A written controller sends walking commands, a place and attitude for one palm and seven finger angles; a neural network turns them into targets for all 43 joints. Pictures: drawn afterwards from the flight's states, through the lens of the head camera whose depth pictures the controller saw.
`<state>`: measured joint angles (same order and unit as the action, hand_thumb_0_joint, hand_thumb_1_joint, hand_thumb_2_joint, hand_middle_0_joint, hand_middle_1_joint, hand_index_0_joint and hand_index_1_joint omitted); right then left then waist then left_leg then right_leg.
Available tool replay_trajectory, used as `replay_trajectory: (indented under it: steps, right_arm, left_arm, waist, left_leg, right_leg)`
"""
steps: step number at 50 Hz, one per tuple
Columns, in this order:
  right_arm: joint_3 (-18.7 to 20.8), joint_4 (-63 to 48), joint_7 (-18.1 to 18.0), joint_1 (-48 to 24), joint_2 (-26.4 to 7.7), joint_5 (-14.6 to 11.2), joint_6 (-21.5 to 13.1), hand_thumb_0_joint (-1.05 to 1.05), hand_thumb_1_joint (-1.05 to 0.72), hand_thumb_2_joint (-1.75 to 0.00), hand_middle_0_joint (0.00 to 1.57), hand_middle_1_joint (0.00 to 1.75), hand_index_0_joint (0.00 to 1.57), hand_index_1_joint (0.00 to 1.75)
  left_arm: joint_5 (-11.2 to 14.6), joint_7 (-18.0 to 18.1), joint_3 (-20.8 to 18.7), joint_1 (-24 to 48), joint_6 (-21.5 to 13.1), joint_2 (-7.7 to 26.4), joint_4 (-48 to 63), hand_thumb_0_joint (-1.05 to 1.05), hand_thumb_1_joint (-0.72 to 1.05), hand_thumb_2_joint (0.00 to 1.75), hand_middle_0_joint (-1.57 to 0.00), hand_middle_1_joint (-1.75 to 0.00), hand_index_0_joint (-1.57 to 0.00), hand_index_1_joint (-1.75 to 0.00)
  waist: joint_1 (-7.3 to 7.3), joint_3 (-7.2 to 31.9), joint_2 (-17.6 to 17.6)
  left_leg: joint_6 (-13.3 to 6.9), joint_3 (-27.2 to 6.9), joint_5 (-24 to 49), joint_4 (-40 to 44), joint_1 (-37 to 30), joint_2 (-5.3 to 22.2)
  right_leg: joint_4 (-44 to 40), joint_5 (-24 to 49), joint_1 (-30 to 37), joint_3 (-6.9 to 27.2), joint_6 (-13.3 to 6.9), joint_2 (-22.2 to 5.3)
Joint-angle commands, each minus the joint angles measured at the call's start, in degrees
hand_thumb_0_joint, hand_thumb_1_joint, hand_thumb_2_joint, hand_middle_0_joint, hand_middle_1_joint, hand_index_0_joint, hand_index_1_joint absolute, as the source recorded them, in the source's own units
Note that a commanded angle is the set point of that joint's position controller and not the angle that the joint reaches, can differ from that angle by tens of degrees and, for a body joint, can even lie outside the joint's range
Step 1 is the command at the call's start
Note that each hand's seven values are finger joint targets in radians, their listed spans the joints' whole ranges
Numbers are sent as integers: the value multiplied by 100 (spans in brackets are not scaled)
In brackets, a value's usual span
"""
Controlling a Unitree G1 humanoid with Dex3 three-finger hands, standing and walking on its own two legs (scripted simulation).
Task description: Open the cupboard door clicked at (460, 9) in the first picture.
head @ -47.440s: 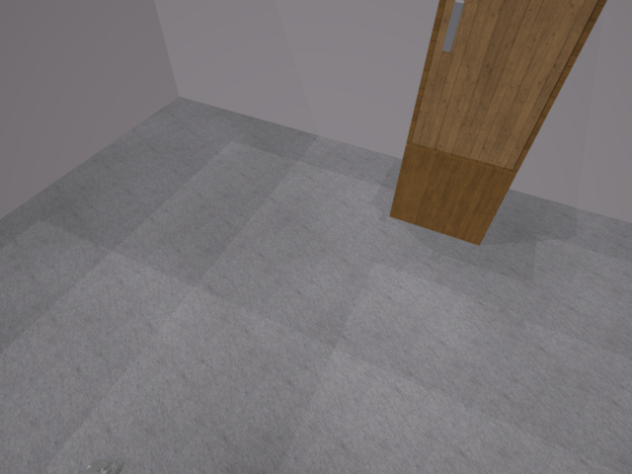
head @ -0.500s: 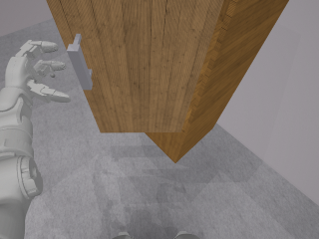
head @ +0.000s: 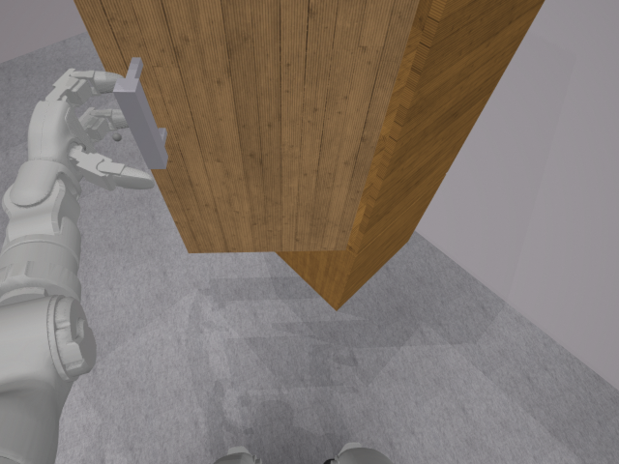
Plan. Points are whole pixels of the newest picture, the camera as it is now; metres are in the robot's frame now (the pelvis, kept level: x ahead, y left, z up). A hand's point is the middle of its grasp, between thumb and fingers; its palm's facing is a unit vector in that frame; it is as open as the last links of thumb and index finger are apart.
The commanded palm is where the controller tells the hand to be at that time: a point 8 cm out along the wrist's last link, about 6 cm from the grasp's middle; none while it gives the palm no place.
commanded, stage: slide the fingers in behind the handle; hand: left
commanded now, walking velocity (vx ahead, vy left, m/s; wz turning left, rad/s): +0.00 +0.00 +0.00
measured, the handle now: (147, 116) +0.54 +0.18 +0.11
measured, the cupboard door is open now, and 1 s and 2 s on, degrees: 48 48 49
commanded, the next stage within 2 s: close the thumb around the handle in 1.20 s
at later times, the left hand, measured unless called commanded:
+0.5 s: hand (135, 145) +0.48 +0.18 +0.12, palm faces -0.01 -1.00 +0.00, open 14.0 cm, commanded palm +0.46 +0.23 +0.12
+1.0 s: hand (161, 139) +0.49 +0.15 +0.12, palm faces +0.00 -1.00 -0.01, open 13.9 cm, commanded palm +0.46 +0.20 +0.12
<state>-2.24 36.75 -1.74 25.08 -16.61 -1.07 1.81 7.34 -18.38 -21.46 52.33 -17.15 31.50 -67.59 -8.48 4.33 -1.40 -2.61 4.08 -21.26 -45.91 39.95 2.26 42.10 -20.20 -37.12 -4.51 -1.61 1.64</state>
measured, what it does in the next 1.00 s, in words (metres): stands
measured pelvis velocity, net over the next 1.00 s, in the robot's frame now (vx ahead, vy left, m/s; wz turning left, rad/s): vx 0.00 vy -0.01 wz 0.00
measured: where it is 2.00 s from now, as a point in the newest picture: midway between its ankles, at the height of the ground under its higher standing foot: outside the picture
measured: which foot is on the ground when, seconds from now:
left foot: down 0.00-1.00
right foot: down 0.00-1.00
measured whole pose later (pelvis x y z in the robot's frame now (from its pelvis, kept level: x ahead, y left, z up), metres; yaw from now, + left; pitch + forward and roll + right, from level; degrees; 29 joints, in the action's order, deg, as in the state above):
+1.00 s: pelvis +0.00 -0.01 +0.00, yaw +0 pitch +14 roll -1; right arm -1.7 38.0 -0.6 24.4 -15.6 -0.8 0.4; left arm 6.6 -10.9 -18.6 51.9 -18.7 24.0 -66.7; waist -7.9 4.5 -1.9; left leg -2.1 4.2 -21.1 -45.3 38.4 2.1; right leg 42.8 -20.7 -36.2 -4.2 -2.1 1.6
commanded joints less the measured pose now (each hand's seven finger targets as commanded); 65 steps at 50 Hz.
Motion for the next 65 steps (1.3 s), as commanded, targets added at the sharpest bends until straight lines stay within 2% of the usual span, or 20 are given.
replay_trajectory:
  steps: [1, 3, 5, 10, 12, 15, 19, 21, 23, 26, 28, 33, 35, 40, 48, 52, 54, 59, 61, 65]
  right_arm:
    - [363, -351, -69, 660, -989, -16, -111, 0, -90, -90, 20, 30, 20, 30]
    - [362, -353, -55, 664, -954, -8, -126, 0, -90, -90, 20, 30, 20, 30]
    - [379, -355, -42, 662, -983, -6, -123, 0, -90, -90, 20, 30, 20, 30]
    - [370, -453, -25, 561, -931, -22, -119, 0, -90, -90, 20, 30, 20, 30]
    - [355, -455, -43, 525, -916, -39, -116, 0, -90, -90, 20, 30, 20, 30]
    - [364, -461, -50, 454, -885, -54, -143, 0, -90, -90, 20, 30, 20, 30]
    - [371, -375, -61, 451, -906, -55, -165, 0, -90, -90, 20, 30, 20, 30]
    - [356, -358, -50, 411, -881, -54, -197, 0, -90, -90, 20, 30, 20, 30]
    - [363, -307, -65, 467, -912, -48, -211, 0, -90, -90, 20, 30, 20, 30]
    - [359, -287, -54, 437, -889, -36, -245, 0, -90, -90, 20, 30, 20, 30]
    - [361, -262, -52, 498, -907, -14, -262, 0, -90, -90, 20, 30, 20, 30]
    - [355, -305, 1, 496, -864, -1, -270, 0, -90, -90, 20, 30, 20, 30]
    - [369, -308, 0, 511, -905, -9, -248, 0, -90, -90, 20, 30, 20, 30]
    - [397, -291, 44, 560, -855, 19, -277, 0, -90, -90, 20, 30, 20, 30]
    - [405, -241, 31, 603, -873, 10, -275, 0, -90, -90, 20, 30, 20, 30]
    - [423, -238, 71, 579, -846, 18, -304, 0, -90, -90, 20, 30, 20, 30]
    - [415, -235, 60, 561, -850, 4, -290, 0, -90, -90, 20, 30, 20, 30]
    - [401, -242, 17, 545, -873, -5, -278, 0, -90, -90, 20, 30, 20, 30]
    - [385, -279, 29, 485, -829, -17, -294, 0, -90, -90, 20, 30, 20, 30]
    - [390, -277, 5, 498, -867, -22, -277, 0, -90, -90, 20, 30, 20, 30]
  left_arm:
    - [122, 5, -160, 2523, -366, 1285, 1314, 0, -50, 30, -30, -120, -30, -120]
    - [137, 91, -53, 2668, -400, 1099, 1427, 0, -50, 30, -30, -120, -30, -120]
    - [109, 177, -308, 2439, -394, 1363, 1368, 0, -50, 30, -30, -120, -30, -120]
    - [81, 221, -382, 2184, -422, 1406, 1537, 0, -50, 30, -30, -120, -30, -120]
    - [104, 186, -222, 2268, -376, 1244, 1437, 0, -50, 30, -30, -120, -30, -120]
    - [161, 156, -7, 2328, -427, 923, 1611, 0, -50, 30, -30, -120, -30, -120]
    - [211, 186, 3, 2404, -431, 893, 1491, 0, -50, 30, -30, -120, -30, -120]
    - [196, 205, 260, 2559, -404, 585, 1474, 0, -50, 30, -30, -120, -30, -120]
    - [207, 266, 215, 2658, -405, 633, 1380, 0, -50, 30, -30, -120, -30, -120]
    - [126, 353, 214, 2854, -444, 662, 1423, 0, -50, 30, -30, -120, -30, -120]
    - [114, 427, 27, 2853, -512, 870, 1419, 0, -50, 30, -30, -120, -30, -120]
    - [58, 518, 202, 2741, -512, 569, 1316, 0, -50, 30, -30, -120, -30, -120]
    - [29, 573, 36, 2634, -458, 776, 1202, 0, -50, 30, -30, -120, -30, -120]
    - [-6, 678, 306, 2847, -545, 388, 1512, 0, -50, 30, -30, -120, -30, -120]
    - [20, 728, 85, 2664, -556, 577, 1325, 0, -50, 30, -30, -120, -30, -120]
    - [-13, 743, 283, 2675, -635, 347, 1573, 0, -50, 30, -30, -120, -30, -120]
    - [33, 728, 281, 2585, -614, 333, 1413, 0, -50, 30, -30, -120, -30, -120]
    - [0, 717, 36, 2650, -549, 697, 1331, 0, -50, 30, -30, -120, -30, -120]
    - [15, 685, 255, 2688, -566, 444, 1457, 0, -50, 30, -30, -120, -30, -120]
    - [55, 673, 193, 2686, -535, 510, 1307, 0, -50, 30, -30, -120, -30, -120]
  waist:
    - [22, 2404, -607]
    - [-24, 2295, -566]
    - [64, 2415, -409]
    - [171, 2497, -426]
    - [73, 2206, -171]
    - [60, 2324, -475]
    - [5, 2187, -271]
    - [-45, 2049, -438]
    - [-98, 2047, -122]
    - [-73, 2260, -451]
    - [-17, 2358, -338]
    - [-7, 2370, -405]
    - [16, 2321, -213]
    - [-29, 2545, -419]
    - [13, 2303, -124]
    - [34, 2480, -417]
    - [-5, 2355, -140]
    - [34, 2258, -94]
    - [14, 2293, -349]
    - [-34, 2216, -45]
  left_leg:
    - [57, -643, 2174, 405, -2140, -66]
    - [48, -668, 2267, 399, -2185, -63]
    - [54, -631, 2203, 413, -2114, -64]
    - [19, -499, 2281, 393, -1976, -121]
    - [-4, -471, 2030, 456, -1742, -124]
    - [12, -478, 2087, 425, -2047, -132]
    - [-1, -518, 1947, 436, -1960, -130]
    - [19, -540, 1789, 461, -1980, -137]
    - [-10, -563, 1741, 437, -1904, -141]
    - [27, -586, 1739, 423, -1994, -154]
    - [17, -598, 1906, 382, -1962, -153]
    - [30, -575, 2031, 366, -1974, -169]
    - [31, -557, 1882, 402, -1817, -156]
    - [60, -595, 2078, 382, -2154, -137]
    - [26, -549, 1924, 430, -1902, -150]
    - [68, -575, 2053, 427, -2167, -139]
    - [37, -543, 1985, 434, -1999, -149]
    - [3, -492, 1731, 459, -1709, -193]
    - [13, -469, 1748, 455, -1832, -202]
    - [1, -489, 1666, 461, -1727, -188]
  right_leg:
    - [-387, 1820, 498, 286, 28, 138]
    - [-379, 1829, 434, 247, 25, 142]
    - [-383, 1885, 592, 282, 40, 140]
    - [-373, 2264, 959, 358, 50, 115]
    - [-416, 2185, 997, 361, 69, 112]
    - [-434, 2143, 833, 360, 52, 108]
    - [-459, 2020, 782, 354, 57, 103]
    - [-476, 1824, 588, 337, 50, 93]
    - [-471, 1787, 632, 327, 52, 99]
    - [-422, 1750, 581, 349, 49, 80]
    - [-371, 1880, 705, 342, 35, 85]
    - [-332, 1991, 689, 330, 32, 100]
    - [-360, 1932, 732, 351, 53, 98]
    - [-328, 1965, 597, 310, 40, 117]
    - [-388, 1954, 771, 324, 37, 123]
    - [-356, 1967, 666, 316, 24, 128]
    - [-395, 2031, 754, 336, 49, 127]
    - [-414, 1990, 940, 396, 57, 91]
    - [-426, 2005, 875, 407, 52, 86]
    - [-436, 1934, 860, 395, 71, 89]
